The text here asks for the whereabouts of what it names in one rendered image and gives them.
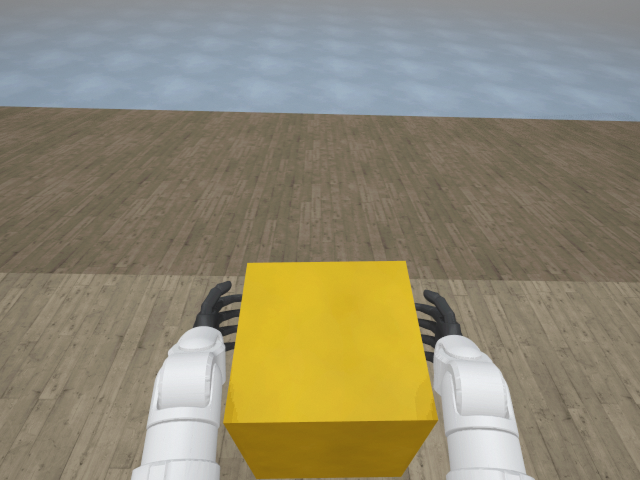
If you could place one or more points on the robot left hand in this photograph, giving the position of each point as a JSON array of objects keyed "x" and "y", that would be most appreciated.
[{"x": 210, "y": 315}]

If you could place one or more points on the robot right hand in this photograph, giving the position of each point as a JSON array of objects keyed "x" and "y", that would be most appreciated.
[{"x": 443, "y": 315}]

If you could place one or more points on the left robot forearm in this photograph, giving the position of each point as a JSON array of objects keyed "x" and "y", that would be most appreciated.
[{"x": 184, "y": 415}]

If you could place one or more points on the carton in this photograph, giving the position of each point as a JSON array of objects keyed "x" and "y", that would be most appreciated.
[{"x": 329, "y": 377}]

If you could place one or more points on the right robot forearm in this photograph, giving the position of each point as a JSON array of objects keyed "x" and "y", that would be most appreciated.
[{"x": 478, "y": 414}]

